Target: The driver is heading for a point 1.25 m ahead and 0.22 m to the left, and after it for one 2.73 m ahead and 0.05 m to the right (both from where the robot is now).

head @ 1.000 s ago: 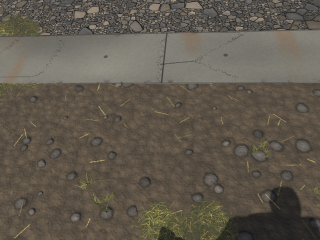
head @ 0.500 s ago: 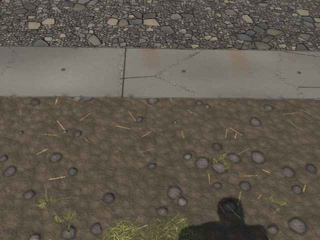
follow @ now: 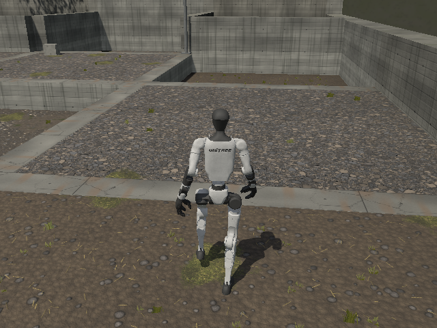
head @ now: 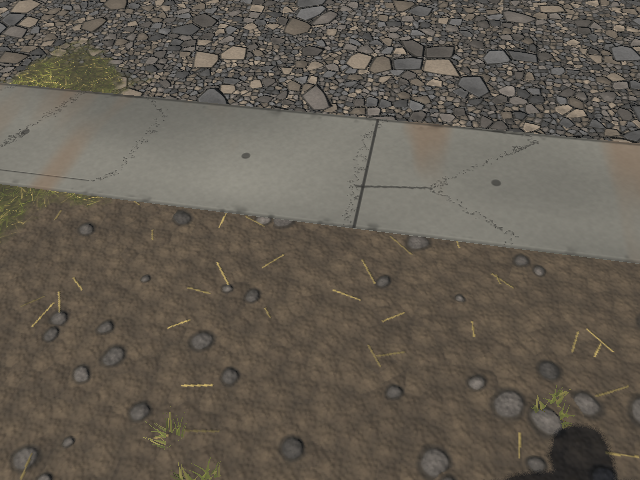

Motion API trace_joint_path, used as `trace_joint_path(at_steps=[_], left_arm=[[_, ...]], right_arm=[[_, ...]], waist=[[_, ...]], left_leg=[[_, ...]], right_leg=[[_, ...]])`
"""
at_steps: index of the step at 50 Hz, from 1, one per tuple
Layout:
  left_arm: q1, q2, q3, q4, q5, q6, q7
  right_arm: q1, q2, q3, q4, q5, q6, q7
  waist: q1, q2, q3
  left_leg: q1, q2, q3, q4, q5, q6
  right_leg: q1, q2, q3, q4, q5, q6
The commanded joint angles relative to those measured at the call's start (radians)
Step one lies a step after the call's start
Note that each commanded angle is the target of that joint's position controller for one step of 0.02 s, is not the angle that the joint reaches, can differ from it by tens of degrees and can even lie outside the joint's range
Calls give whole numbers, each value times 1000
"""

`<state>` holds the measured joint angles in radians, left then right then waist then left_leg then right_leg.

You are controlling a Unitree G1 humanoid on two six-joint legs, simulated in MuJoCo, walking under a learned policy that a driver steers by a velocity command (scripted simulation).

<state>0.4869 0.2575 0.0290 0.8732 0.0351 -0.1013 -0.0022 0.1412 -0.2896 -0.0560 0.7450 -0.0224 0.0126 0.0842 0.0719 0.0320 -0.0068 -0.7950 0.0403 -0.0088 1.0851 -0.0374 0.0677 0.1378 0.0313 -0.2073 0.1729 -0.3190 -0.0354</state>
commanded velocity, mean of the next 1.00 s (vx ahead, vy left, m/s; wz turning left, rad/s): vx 0.97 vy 0.00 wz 0.28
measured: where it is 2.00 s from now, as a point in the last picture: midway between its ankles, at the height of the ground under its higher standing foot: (283, 115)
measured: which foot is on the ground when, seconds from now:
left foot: up 0.00-0.18, down 0.20-0.64, up 0.66-1.00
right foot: down 0.00-0.20, up 0.22-0.62, down 0.64-1.00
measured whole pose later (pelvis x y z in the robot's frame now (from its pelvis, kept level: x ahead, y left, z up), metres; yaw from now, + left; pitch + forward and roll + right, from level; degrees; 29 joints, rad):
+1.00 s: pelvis +0.87 +0.26 +0.00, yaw +15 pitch +3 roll -1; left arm 0.57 0.28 0.07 0.91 0.00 -0.08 -0.03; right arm -0.08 -0.25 0.05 0.60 -0.04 -0.09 0.04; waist 0.15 0.00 0.00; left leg -0.59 0.07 -0.06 0.56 -0.04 0.00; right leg 0.08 0.06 0.18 0.26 -0.37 -0.04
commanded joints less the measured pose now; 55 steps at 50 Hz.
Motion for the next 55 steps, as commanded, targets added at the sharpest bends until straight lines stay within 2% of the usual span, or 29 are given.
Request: trace_joint_path(at_steps=[1,3,6,8,9,10,11,12,14,16,18,21,26,28,30,31,32,33,34,36,39,42,45,48,51,52,53,54,55], left_arm=[[41,101,16,-6,-1,-16,9],[48,108,12,17,0,-16,18],[27,175,25,21,0,2,50],[-68,247,52,-10,13,35,60],[-123,259,59,-33,12,42,47],[-186,173,47,-53,5,29,22],[-167,78,17,-185,-14,-5,0],[-273,129,14,-219,-6,-34,-1],[-282,121,5,-223,0,-45,1],[-229,104,-6,-204,43,1,0],[-262,86,-14,-224,49,36,-10],[-454,59,-35,-298,28,34,-29],[-587,52,-41,-321,0,22,-37],[-557,84,-30,-319,1,16,-25],[-321,177,12,-255,-10,12,1],[-101,213,33,-187,-18,18,18],[121,273,57,-140,-1,27,38],[74,347,79,-121,22,24,22],[-8,240,74,-138,8,30,-4],[-80,118,47,-102,-8,24,-18],[-47,97,36,-34,-18,12,-5],[-88,144,51,-49,-24,-3,0],[-107,201,78,-72,-35,-10,-13],[-29,210,86,-58,-51,-6,-25],[-27,258,99,-57,-37,5,-20],[-59,209,87,-79,-38,0,-22],[-24,41,48,-127,-61,-3,-13],[9,75,41,-157,-68,9,-10],[-86,117,48,-142,-45,27,-6]], right_arm=[[-224,-25,11,-121,-3,-17,16],[-264,-10,26,-149,-4,-21,20],[-156,-41,25,-125,2,-18,2],[190,-120,-14,-31,13,-21,-17],[408,-176,-48,37,12,-30,-36],[376,-228,-85,45,41,-15,-62],[250,-330,-93,8,-6,0,-56],[279,-295,-97,-7,2,-2,-62],[261,-178,-68,43,0,-27,-78],[180,-147,-48,24,5,-58,-90],[183,-129,-35,26,20,-88,-84],[258,-115,-29,51,23,-111,-77],[380,-140,-30,101,35,-121,-79],[373,-177,-33,106,26,-123,-91],[329,-226,-43,113,-7,-116,-103],[244,-235,-47,98,-21,-108,-103],[196,-165,-30,77,-33,-113,-104],[369,-18,5,31,48,-123,-83],[276,-94,12,45,18,-126,-92],[83,-102,16,-9,-14,-130,-79],[44,-35,44,-78,-56,-103,-56],[-61,-49,64,-155,-52,-99,-41],[-165,-35,81,-175,-13,-103,-20],[-202,-78,64,-173,-13,-101,-40],[66,-153,18,-105,-22,-116,-77],[262,-219,-8,-82,-40,-121,-101],[350,-297,-29,-74,-74,-115,-113],[286,-303,-40,-72,-52,-103,-109],[186,-187,-21,-87,-42,-100,-106]], waist=[[21,-85,204],[5,-97,217],[-92,-156,90],[-274,-205,-86],[-369,-174,-167],[-327,58,-132],[-159,197,-179],[-228,-1,-203],[-110,-155,32],[-25,-143,82],[-14,-118,108],[-86,-66,167],[-190,4,95],[-160,51,40],[-21,92,-94],[111,76,-180],[200,-10,-287],[23,-455,-414],[63,-208,-324],[16,20,-76],[-82,-44,50],[-110,-77,128],[-81,-83,112],[-32,-61,81],[-169,-46,-121],[-262,6,-236],[-231,234,-343],[-165,327,-367],[-157,163,-192]], left_leg=[[-133,9,102,-106,28,19],[-60,-6,182,-226,-9,57],[210,-125,276,-322,-73,122],[551,-171,219,-315,-224,179],[830,-170,119,-417,-274,213],[1005,-62,-101,-505,-375,236],[1193,167,-722,-690,-491,439],[1172,216,-840,-827,-563,440],[837,165,-675,-892,-412,339],[613,59,-500,-893,-270,302],[474,5,-396,-925,-230,286],[417,-60,-279,-970,31,222],[716,-13,-229,-955,515,122],[842,25,-222,-828,864,95],[912,64,-239,-558,999,76],[821,40,-205,-321,903,78],[636,-22,-141,62,587,79],[218,-228,-114,463,-384,-5],[71,-154,-141,475,-350,31],[62,-47,-112,329,-251,35],[84,14,-102,190,-299,-10],[127,72,-67,-97,-208,-64],[484,10,15,-400,45,-92],[480,-16,25,-504,87,-82],[805,-45,20,-555,-111,-52],[1029,121,-136,-559,-335,-26],[1210,411,-574,-704,-721,10],[1163,461,-881,-852,-845,78],[1036,401,-704,-841,-805,71]], right_leg=[[-65,-231,24,-130,287,20],[-34,-233,-49,-83,639,42],[38,-263,-96,140,1445,54],[-24,-314,-64,553,1574,20],[-195,-299,-40,871,1354,-8],[-505,-91,-19,1257,330,0],[-964,47,147,1554,-134,52],[-1040,-14,312,1527,-43,36],[-959,-111,312,1285,7,36],[-835,-152,301,1185,-20,67],[-796,-185,253,1052,-10,91],[-757,-181,178,742,260,85],[-659,-74,114,410,528,1],[-590,-19,109,364,433,-32],[-368,13,163,347,296,-62],[-151,-19,168,330,251,-75],[83,-154,294,422,0,-109],[361,-449,970,253,-127,-311],[297,-380,1052,148,-226,-314],[-8,-293,801,100,-105,-261],[-262,-203,688,36,-41,-249],[-470,-173,614,-72,1,-256],[-657,-106,505,-142,136,-203],[-436,-120,505,-55,350,-164],[-373,-71,469,424,630,-100],[-534,-17,423,737,454,-81],[-790,61,344,1058,-180,-73],[-916,23,314,1218,-122,-87],[-976,-48,288,1241,-24,-88]])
